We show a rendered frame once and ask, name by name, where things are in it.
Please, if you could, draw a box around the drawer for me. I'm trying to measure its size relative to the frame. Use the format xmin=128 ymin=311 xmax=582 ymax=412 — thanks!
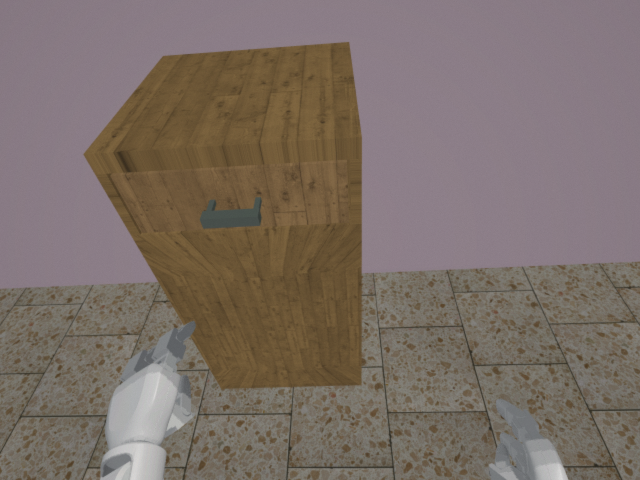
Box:
xmin=110 ymin=160 xmax=349 ymax=233

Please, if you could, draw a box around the robot right hand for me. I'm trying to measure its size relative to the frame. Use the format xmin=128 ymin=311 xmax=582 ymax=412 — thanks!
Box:
xmin=489 ymin=399 xmax=568 ymax=480

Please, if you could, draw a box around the robot left hand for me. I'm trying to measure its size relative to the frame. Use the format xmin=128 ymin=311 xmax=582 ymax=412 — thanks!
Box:
xmin=105 ymin=321 xmax=196 ymax=450

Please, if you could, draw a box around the robot left forearm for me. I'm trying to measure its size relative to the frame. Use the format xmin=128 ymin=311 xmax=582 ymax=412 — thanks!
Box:
xmin=100 ymin=442 xmax=167 ymax=480

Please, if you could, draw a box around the cabinet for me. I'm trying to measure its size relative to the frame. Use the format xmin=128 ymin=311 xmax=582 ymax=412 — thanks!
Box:
xmin=83 ymin=42 xmax=362 ymax=389

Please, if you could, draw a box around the handle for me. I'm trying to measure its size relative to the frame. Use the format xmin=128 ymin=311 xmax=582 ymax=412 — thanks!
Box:
xmin=200 ymin=197 xmax=262 ymax=229

